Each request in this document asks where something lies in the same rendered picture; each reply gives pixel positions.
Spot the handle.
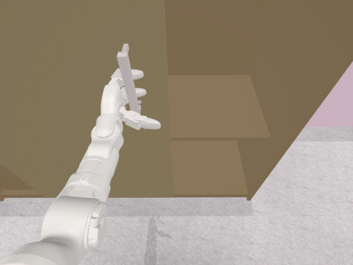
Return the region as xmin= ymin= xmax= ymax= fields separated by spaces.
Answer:
xmin=117 ymin=44 xmax=141 ymax=115

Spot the left robot upper arm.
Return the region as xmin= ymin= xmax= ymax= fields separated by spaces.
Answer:
xmin=0 ymin=196 xmax=107 ymax=265

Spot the wardrobe door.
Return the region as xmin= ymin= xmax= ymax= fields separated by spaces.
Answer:
xmin=0 ymin=164 xmax=34 ymax=190
xmin=0 ymin=0 xmax=174 ymax=198

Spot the left robot forearm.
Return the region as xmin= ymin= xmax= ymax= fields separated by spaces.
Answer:
xmin=41 ymin=114 xmax=124 ymax=238

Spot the left robot hand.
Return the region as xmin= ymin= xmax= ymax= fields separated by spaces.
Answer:
xmin=101 ymin=68 xmax=161 ymax=130

